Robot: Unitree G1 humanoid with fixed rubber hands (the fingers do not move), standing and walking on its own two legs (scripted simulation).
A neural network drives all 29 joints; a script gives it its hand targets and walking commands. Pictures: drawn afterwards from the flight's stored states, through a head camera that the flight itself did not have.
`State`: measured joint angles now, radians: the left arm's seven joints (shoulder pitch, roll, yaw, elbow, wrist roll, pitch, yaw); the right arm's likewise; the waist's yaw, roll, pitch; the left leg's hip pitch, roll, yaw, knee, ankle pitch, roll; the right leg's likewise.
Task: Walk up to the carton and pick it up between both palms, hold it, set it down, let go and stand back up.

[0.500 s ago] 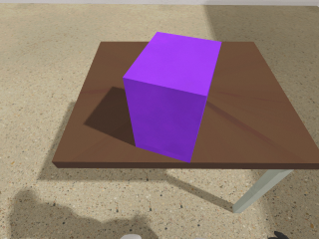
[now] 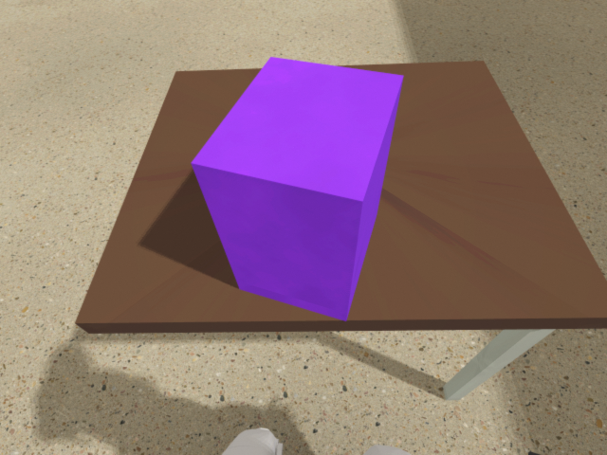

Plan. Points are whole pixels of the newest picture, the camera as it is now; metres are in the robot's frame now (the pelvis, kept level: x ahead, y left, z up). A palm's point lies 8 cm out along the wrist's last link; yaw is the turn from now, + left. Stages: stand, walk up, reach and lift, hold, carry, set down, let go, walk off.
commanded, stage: walk up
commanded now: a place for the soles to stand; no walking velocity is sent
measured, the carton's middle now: (310, 196) +0.44 +0.02 +0.08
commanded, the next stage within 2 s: reach and lift in 1.06 s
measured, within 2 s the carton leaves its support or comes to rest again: neither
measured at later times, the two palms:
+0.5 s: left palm out of the picture +0.08 +0.30 -0.12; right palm out of the picture +0.13 -0.29 -0.11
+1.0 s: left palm out of the picture +0.08 +0.31 -0.12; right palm out of the picture +0.13 -0.28 -0.10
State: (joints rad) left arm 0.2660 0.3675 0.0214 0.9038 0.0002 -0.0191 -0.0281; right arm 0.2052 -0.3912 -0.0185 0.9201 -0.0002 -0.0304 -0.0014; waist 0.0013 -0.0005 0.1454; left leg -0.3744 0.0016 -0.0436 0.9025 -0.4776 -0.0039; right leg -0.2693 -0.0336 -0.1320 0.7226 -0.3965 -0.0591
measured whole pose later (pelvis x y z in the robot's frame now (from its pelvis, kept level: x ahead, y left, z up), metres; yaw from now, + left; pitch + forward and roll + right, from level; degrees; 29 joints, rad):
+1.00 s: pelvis +0.02 +0.02 +0.00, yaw +0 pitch -3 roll +0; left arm 0.24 0.36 0.02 0.90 0.00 -0.02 0.00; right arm 0.10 -0.37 0.00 0.92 0.00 -0.02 0.00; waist 0.00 -0.01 0.14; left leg -0.35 0.00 -0.02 0.73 -0.33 0.00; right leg -0.27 -0.04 -0.13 0.73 -0.41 -0.03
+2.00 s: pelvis -0.04 +0.03 +0.00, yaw -4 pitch -8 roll +0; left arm 0.15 0.34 0.02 0.18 0.00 0.47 0.01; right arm 0.30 -0.09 -0.01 0.33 -0.01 0.02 -0.09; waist 0.00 -0.14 0.15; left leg -0.29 -0.01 0.00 0.66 -0.22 -0.01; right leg -0.25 -0.03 -0.09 0.68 -0.30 -0.04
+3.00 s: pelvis +0.01 +0.05 +0.03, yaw -7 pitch +1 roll +0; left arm 0.26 0.32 0.02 -0.15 -0.11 0.11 -0.02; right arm 0.46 -0.03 0.09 -0.15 0.14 -0.03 -0.17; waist 0.00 -0.08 0.10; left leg -0.28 -0.01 0.05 0.40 -0.14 0.02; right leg -0.13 0.00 -0.09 0.39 -0.27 -0.02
